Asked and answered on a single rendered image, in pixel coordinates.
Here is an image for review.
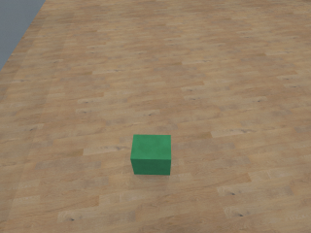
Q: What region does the carton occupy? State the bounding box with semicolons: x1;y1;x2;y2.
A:
130;134;171;176

